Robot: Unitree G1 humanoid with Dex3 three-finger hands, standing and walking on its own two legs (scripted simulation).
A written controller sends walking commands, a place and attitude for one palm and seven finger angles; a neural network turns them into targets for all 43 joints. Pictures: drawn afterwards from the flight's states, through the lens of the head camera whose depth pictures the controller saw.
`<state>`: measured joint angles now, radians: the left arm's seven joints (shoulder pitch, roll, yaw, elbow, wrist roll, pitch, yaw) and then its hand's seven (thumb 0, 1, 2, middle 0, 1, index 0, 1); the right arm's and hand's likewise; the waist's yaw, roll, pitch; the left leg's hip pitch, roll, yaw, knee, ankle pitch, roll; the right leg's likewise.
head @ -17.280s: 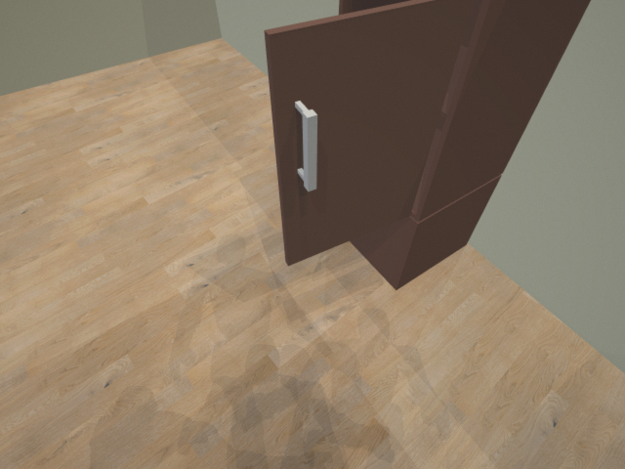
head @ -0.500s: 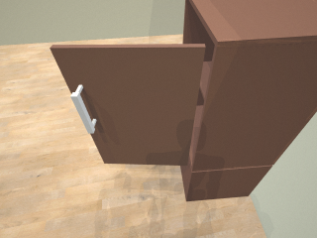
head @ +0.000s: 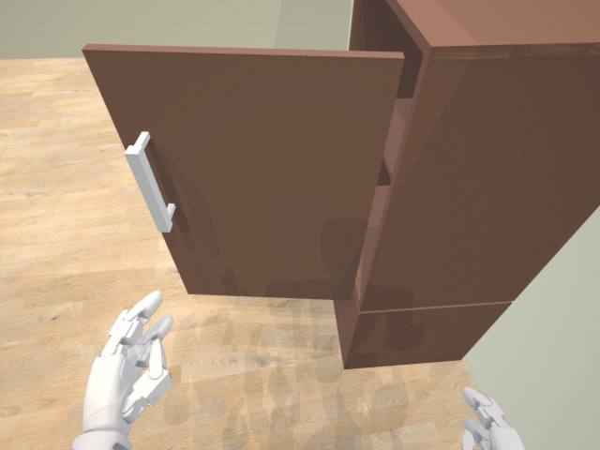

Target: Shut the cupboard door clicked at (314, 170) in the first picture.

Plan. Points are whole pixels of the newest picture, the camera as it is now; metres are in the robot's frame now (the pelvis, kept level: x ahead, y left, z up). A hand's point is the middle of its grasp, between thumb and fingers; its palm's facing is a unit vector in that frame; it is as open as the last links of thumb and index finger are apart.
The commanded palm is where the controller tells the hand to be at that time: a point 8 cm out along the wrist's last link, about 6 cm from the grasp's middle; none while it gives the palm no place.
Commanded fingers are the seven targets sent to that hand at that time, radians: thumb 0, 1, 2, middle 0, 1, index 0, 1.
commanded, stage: raise the hand and make a fist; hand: left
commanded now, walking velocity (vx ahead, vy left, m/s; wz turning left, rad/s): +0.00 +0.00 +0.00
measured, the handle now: (155, 185) +0.50 +0.25 +0.08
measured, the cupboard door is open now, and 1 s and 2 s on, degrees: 83 83 83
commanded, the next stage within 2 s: bring the fist close to the handle in 1.68 s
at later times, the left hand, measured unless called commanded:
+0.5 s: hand (166, 408) +0.18 +0.17 +0.01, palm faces -0.04 -1.00 -0.03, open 4.6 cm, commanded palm +0.15 +0.23 +0.02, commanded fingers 0.00 0.90 0.90 -0.88 -1.04 -0.88 -1.04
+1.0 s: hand (140, 378) +0.20 +0.19 +0.05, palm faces +0.01 -1.00 -0.05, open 3.1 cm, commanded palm +0.18 +0.24 +0.06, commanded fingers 0.00 0.90 0.90 -1.30 -1.50 -1.30 -1.50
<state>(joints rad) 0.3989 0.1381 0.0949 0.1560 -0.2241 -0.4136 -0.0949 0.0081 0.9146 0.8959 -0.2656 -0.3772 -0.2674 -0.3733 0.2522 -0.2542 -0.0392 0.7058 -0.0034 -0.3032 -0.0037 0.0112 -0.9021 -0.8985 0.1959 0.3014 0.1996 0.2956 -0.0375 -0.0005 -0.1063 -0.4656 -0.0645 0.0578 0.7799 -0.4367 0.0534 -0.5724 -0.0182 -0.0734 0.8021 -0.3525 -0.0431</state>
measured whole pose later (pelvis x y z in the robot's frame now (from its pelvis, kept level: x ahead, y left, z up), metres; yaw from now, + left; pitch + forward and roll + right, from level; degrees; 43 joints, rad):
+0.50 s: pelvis -0.02 -0.01 -0.05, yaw +1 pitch +13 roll -2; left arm 0.48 0.24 0.12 -0.14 -0.28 -0.28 -0.26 0.01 0.90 0.90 -0.70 -0.85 -0.71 -0.85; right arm 0.27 -0.18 0.06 0.48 0.03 -0.16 -0.04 0.01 -0.90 -0.90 0.20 0.30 0.21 0.30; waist 0.00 0.04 -0.12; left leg -0.79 -0.02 0.01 1.12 -0.56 0.05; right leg -0.85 0.01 -0.14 1.04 -0.43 -0.07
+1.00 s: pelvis +0.00 +0.01 -0.02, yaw +1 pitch +10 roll -2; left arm 0.46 0.25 0.13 -0.16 -0.27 -0.30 -0.22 0.01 0.90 0.90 -1.16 -1.35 -1.16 -1.35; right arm 0.26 -0.25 0.04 0.44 0.03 -0.20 -0.05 0.01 -0.90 -0.90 0.20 0.30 0.20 0.30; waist 0.01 0.03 -0.11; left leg -0.62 -0.03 0.01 0.98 -0.53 0.07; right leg -0.68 0.00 -0.13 0.91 -0.41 -0.04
